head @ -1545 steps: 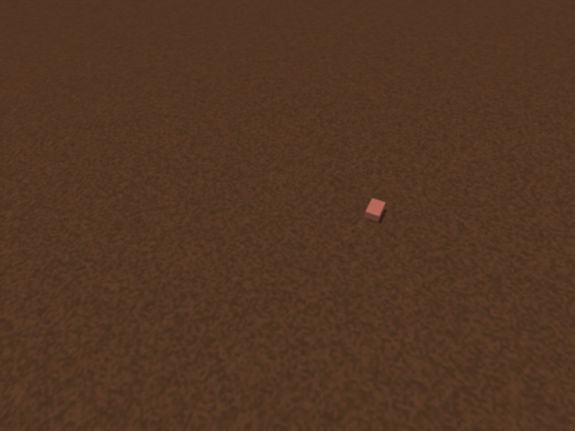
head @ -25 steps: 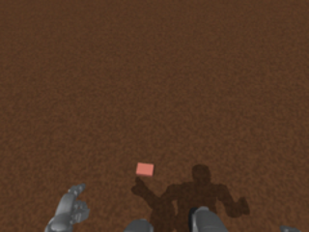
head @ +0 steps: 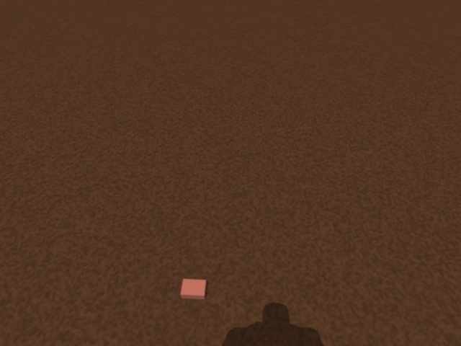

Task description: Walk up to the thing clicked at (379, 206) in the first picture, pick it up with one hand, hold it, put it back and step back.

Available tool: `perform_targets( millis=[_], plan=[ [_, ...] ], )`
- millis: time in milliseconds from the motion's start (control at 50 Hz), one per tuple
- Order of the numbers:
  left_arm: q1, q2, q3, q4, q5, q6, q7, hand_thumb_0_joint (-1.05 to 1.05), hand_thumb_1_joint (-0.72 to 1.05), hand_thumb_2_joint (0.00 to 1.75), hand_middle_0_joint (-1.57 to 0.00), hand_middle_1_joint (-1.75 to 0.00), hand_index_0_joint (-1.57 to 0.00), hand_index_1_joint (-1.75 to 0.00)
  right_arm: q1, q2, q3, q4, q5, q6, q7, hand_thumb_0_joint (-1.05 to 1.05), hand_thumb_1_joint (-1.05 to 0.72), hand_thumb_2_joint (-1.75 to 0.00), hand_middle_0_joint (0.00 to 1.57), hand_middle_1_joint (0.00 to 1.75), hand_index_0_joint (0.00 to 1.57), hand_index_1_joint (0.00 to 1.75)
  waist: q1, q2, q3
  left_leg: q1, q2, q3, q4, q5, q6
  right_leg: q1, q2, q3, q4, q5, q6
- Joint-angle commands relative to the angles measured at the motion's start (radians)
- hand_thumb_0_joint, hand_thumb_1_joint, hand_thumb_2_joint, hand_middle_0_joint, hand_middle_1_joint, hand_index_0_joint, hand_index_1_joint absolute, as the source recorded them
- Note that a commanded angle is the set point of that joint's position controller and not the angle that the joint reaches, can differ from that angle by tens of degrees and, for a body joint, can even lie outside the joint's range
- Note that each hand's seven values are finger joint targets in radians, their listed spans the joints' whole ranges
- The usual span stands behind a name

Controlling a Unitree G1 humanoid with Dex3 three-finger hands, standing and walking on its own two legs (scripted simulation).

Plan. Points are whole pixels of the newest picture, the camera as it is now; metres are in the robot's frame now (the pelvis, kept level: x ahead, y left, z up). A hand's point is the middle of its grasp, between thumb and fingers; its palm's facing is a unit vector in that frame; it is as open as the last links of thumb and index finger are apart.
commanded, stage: walk up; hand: left
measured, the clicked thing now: (193, 289) +0.55 +0.19 -0.76
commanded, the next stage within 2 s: stand in 0.68 s
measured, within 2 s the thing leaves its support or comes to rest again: neither
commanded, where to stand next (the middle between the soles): +0.15 -0.04 m, yaw -4 degrees
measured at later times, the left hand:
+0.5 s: hand out of the picture +0.11 +0.27 -0.16, palm faces +0.04 -0.90 -0.43, open 7.4 cm
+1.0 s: hand out of the picture +0.09 +0.26 -0.16, palm faces +0.01 -0.94 -0.34, open 7.4 cm
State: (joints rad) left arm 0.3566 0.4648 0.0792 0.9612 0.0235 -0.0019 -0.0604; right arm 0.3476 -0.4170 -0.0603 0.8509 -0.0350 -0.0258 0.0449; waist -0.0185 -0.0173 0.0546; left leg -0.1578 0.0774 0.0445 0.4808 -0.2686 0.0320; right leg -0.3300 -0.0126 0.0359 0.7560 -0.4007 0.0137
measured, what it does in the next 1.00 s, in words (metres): steps on the spot: right foot, then left foot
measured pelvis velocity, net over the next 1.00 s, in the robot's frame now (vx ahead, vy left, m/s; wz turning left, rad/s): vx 0.03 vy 0.00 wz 0.03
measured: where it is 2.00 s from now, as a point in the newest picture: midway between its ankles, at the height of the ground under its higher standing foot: outside the picture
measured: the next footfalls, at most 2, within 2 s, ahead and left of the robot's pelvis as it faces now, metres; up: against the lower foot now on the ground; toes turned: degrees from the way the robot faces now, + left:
right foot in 0.08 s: +0.07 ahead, -0.13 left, +0.00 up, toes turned -1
left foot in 0.46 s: +0.12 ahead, +0.12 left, +0.00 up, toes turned +0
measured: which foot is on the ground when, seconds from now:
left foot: down 0.00-0.08, up 0.10-0.44, down 0.46-1.00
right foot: up 0.00-0.06, down 0.08-1.00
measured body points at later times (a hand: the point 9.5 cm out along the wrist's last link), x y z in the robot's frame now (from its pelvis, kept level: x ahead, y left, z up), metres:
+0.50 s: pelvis +0.03 -0.01 -0.03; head +0.07 -0.02 +0.42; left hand +0.10 +0.32 -0.13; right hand +0.09 -0.32 -0.16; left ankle +0.09 +0.12 -0.74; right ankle +0.05 -0.15 -0.74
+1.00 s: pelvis +0.03 +0.00 +0.00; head +0.03 +0.00 +0.45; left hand +0.09 +0.30 -0.13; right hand +0.14 -0.30 -0.13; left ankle +0.09 +0.13 -0.74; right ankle +0.03 -0.14 -0.74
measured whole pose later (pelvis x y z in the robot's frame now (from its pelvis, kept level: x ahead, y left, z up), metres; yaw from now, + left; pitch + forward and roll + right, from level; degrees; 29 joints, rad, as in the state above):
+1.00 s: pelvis +0.03 +0.00 +0.00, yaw +2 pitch -5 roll -1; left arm 0.14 0.36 -0.01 1.10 0.01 -0.03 -0.01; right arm 0.08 -0.35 -0.01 1.08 0.00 -0.01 0.03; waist 0.00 0.01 0.08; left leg -0.21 0.02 -0.02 0.43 -0.14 -0.01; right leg -0.11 -0.01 0.02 0.43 -0.24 0.02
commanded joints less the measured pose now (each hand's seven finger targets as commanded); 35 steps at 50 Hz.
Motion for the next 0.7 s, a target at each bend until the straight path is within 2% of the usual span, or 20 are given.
perform_targets(
  millis=[0, 20, 40, 60, 80, 100, 140, 180, 280, 380, 420, 440, 460, 480, 500, 540, 620, 640, 660, 680],
  plan=[
    [0.131, 0.155, 0.046, -0.058, -0.007, -0.053, 0.021, 0.0, 0.9, 0.9, -0.2, -0.3, -0.2, -0.3, -0.133, -0.264, -0.081, -0.131, -0.01, 0.004, -0.001, 0.0, -0.9, -0.9, 0.2, 0.3, 0.2, 0.3, 0.075, 0.213, 0.031, -0.267, 0.11, -0.146, -0.118, -0.445, 0.143, 0.232, 0.017, -0.121, -0.21, 0.087, -0.023],
    [0.231, 0.165, 0.055, -0.025, -0.006, -0.058, 0.032, 0.0, 0.9, 0.9, -0.2, -0.3, -0.2, -0.3, -0.136, -0.224, -0.07, -0.137, -0.013, 0.017, 0.0, 0.0, -0.9, -0.9, 0.2, 0.3, 0.2, 0.3, 0.117, 0.08, -0.001, -0.338, 0.061, -0.111, 0.062, -0.45, 0.12, 0.354, 0.034, -0.108, -0.271, 0.073, -0.023],
    [0.269, 0.218, 0.072, -0.026, 0.008, -0.063, 0.047, 0.0, 0.9, 0.9, -0.2, -0.3, -0.2, -0.3, -0.112, -0.156, -0.047, -0.146, -0.001, 0.025, 0.0, 0.0, -0.9, -0.9, 0.2, 0.3, 0.2, 0.3, 0.137, -0.127, 0.013, -0.501, -0.005, -0.052, 0.284, -0.481, 0.075, 0.43, -0.019, 0.036, -0.359, -0.068, -0.042],
    [0.269, 0.274, 0.08, -0.065, 0.02, -0.077, 0.064, 0.0, 0.9, 0.9, -0.2, -0.3, -0.2, -0.3, -0.091, -0.095, -0.026, -0.157, 0.01, 0.029, -0.003, 0.0, -0.9, -0.9, 0.2, 0.3, 0.2, 0.3, 0.136, -0.284, 0.044, -0.607, -0.114, -0.094, 0.597, -0.378, 0.015, 0.321, -0.266, 0.457, -0.528, -0.445, -0.075],
    [0.143, 0.306, 0.069, -0.115, 0.019, -0.082, 0.07, 0.0, 0.9, 0.9, -0.2, -0.3, -0.2, -0.3, -0.12, -0.163, -0.045, -0.164, 0.026, 0.034, -0.004, 0.0, -0.9, -0.9, 0.2, 0.3, 0.2, 0.3, 0.097, -0.155, 0.125, -0.608, -0.127, -0.234, 0.647, -0.265, 0.01, 0.135, -0.402, 0.714, -0.694, -0.652, -0.151],
    [0.057, 0.336, 0.07, -0.143, 0.001, -0.088, 0.072, 0.0, 0.9, 0.9, -0.2, -0.3, -0.2, -0.3, -0.102, -0.239, -0.07, -0.142, 0.026, 0.03, -0.001, 0.0, -0.9, -0.9, 0.2, 0.3, 0.2, 0.3, 0.054, -0.073, 0.202, -0.59, -0.078, -0.284, 0.637, -0.198, 0.006, 0.045, -0.405, 0.683, -0.709, -0.649, -0.17],
    [-0.041, 0.287, 0.068, -0.152, -0.005, -0.105, 0.083, 0.0, 0.9, 0.9, -0.2, -0.3, -0.2, -0.3, 0.044, -0.252, -0.083, -0.064, 0.035, 0.032, 0.011, 0.0, -0.9, -0.9, 0.2, 0.3, 0.2, 0.3, -0.021, -0.069, 0.17, -0.514, -0.068, -0.286, 0.618, -0.062, -0.02, 0.077, -0.272, 0.399, -0.632, -0.386, -0.095],
    [-0.059, 0.239, 0.059, -0.155, 0.0, -0.107, 0.097, 0.0, 0.9, 0.9, -0.2, -0.3, -0.2, -0.3, 0.097, -0.221, -0.08, -0.023, 0.026, 0.044, 0.016, 0.0, -0.9, -0.9, 0.2, 0.3, 0.2, 0.3, -0.026, -0.139, 0.115, -0.369, -0.073, -0.239, 0.616, -0.005, -0.044, -0.004, -0.222, 0.206, -0.593, -0.16, -0.099],
    [-0.107, 0.185, 0.052, -0.184, 0.009, -0.097, 0.107, 0.0, 0.9, 0.9, -0.2, -0.3, -0.2, -0.3, 0.036, -0.168, -0.062, -0.03, 0.018, 0.059, -0.002, 0.0, -0.9, -0.9, 0.2, 0.3, 0.2, 0.3, 0.012, -0.133, 0.112, -0.267, -0.072, -0.216, 0.457, -0.038, -0.057, -0.044, -0.241, 0.062, -0.464, 0.206, -0.185],
    [-0.119, 0.194, 0.036, -0.178, -0.017, -0.062, 0.096, 0.0, 0.9, 0.9, -0.2, -0.3, -0.2, -0.3, -0.025, -0.148, -0.048, -0.029, 0.026, 0.036, -0.028, 0.0, -0.9, -0.9, 0.2, 0.3, 0.2, 0.3, 0.029, -0.202, -0.02, -0.174, -0.08, -0.046, 0.211, -0.035, -0.031, 0.119, -0.244, 0.025, -0.21, 0.768, -0.188],
    [-0.108, 0.176, 0.019, -0.174, -0.033, -0.047, 0.1, 0.0, 0.9, 0.9, -0.2, -0.3, -0.2, -0.3, -0.018, -0.156, -0.051, -0.013, 0.018, 0.02, -0.037, 0.0, -0.9, -0.9, 0.2, 0.3, 0.2, 0.3, 0.012, -0.124, -0.057, -0.079, -0.094, -0.034, 0.019, 0.153, -0.004, 0.106, -0.196, -0.001, -0.069, 0.727, -0.139],
    [-0.091, 0.141, 0.006, -0.178, -0.036, -0.041, 0.103, 0.0, 0.9, 0.9, -0.2, -0.3, -0.2, -0.3, -0.007, -0.193, -0.06, -0.014, 0.007, 0.012, -0.041, 0.0, -0.9, -0.9, 0.2, 0.3, 0.2, 0.3, 0.011, -0.02, -0.091, -0.019, -0.039, -0.124, -0.012, 0.369, 0.019, 0.074, -0.15, -0.016, 0.023, 0.585, -0.096],
    [-0.068, 0.099, -0.005, -0.186, -0.047, -0.036, 0.106, 0.0, 0.9, 0.9, -0.2, -0.3, -0.2, -0.3, -0.033, -0.26, -0.075, -0.035, -0.004, 0.006, -0.042, 0.0, -0.9, -0.9, 0.2, 0.3, 0.2, 0.3, 0.032, 0.161, -0.126, 0.036, 0.145, -0.386, -0.011, 0.584, 0.09, -0.036, -0.035, -0.057, 0.131, 0.306, -0.044],
    [-0.077, 0.117, 0.001, -0.156, -0.056, -0.021, 0.115, 0.0, 0.9, 0.9, -0.2, -0.3, -0.2, -0.3, -0.075, -0.276, -0.072, -0.038, 0.025, 0.009, -0.039, 0.0, -0.9, -0.9, 0.2, 0.3, 0.2, 0.3, 0.016, 0.229, -0.169, -0.011, 0.225, -0.496, -0.014, 0.531, 0.234, 0.002, 0.032, -0.041, 0.169, -0.148, -0.039],
    [-0.121, 0.136, 0.0, -0.142, -0.045, -0.014, 0.116, 0.0, 0.9, 0.9, -0.2, -0.3, -0.2, -0.3, -0.07, -0.245, -0.07, -0.031, 0.023, 0.014, -0.038, 0.0, -0.9, -0.9, 0.2, 0.3, 0.2, 0.3, 0.001, 0.192, -0.146, -0.079, 0.213, -0.492, -0.05, 0.387, 0.244, 0.016, 0.012, 0.023, 0.224, -0.234, -0.044],
    [-0.121, 0.118, -0.002, -0.125, -0.045, -0.014, 0.111, 0.0, 0.9, 0.9, -0.2, -0.3, -0.2, -0.3, -0.131, -0.201, -0.049, -0.037, 0.012, 0.019, -0.049, 0.0, -0.9, -0.9, 0.2, 0.3, 0.2, 0.3, 0.015, 0.179, -0.116, -0.075, 0.145, -0.369, -0.022, 0.244, 0.189, -0.04, -0.001, 0.03, 0.178, -0.201, -0.055],
    [-0.058, 0.081, -0.008, -0.04, -0.021, -0.037, 0.096, 0.0, 0.9, 0.9, -0.2, -0.3, -0.2, -0.3, -0.187, -0.183, -0.033, -0.025, 0.023, 0.028, -0.044, 0.0, -0.9, -0.9, 0.2, 0.3, 0.2, 0.3, 0.048, 0.182, -0.111, -0.154, 0.104, -0.296, 0.043, 0.128, 0.118, 0.156, 0.029, -0.059, -0.237, 0.053, -0.042],
    [-0.071, 0.101, -0.004, -0.042, -0.007, -0.046, 0.099, 0.0, 0.9, 0.9, -0.2, -0.3, -0.2, -0.3, -0.179, -0.161, -0.02, -0.02, 0.031, 0.028, -0.044, 0.0, -0.9, -0.9, 0.2, 0.3, 0.2, 0.3, 0.049, 0.144, -0.121, -0.201, 0.101, -0.286, 0.071, 0.122, 0.086, 0.236, 0.004, -0.002, -0.305, 0.094, -0.054],
    [-0.143, 0.168, -0.007, -0.065, 0.012, -0.052, 0.098, 0.0, 0.9, 0.9, -0.2, -0.3, -0.2, -0.3, -0.164, -0.112, -0.015, -0.009, 0.036, 0.019, -0.044, 0.0, -0.9, -0.9, 0.2, 0.3, 0.2, 0.3, 0.018, -0.003, -0.141, -0.25, 0.026, -0.227, 0.119, 0.082, 0.009, 0.264, -0.17, 0.233, -0.373, 0.169, -0.09],
    [-0.22, 0.224, 0.0, -0.046, -0.001, -0.051, 0.087, 0.0, 0.9, 0.9, -0.2, -0.3, -0.2, -0.3, -0.184, -0.129, -0.013, 0.008, 0.038, 0.019, -0.054, 0.0, -0.9, -0.9, 0.2, 0.3, 0.2, 0.3, -0.025, -0.059, -0.077, -0.106, -0.044, -0.135, 0.08, -0.069, 0.003, 0.017, -0.242, 0.288, -0.38, 0.13, -0.149]
  ],
)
